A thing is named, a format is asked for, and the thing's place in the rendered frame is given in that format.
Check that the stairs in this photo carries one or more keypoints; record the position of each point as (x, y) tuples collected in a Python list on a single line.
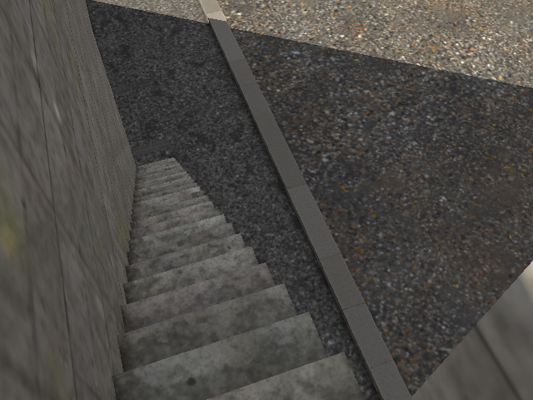
[(204, 320)]

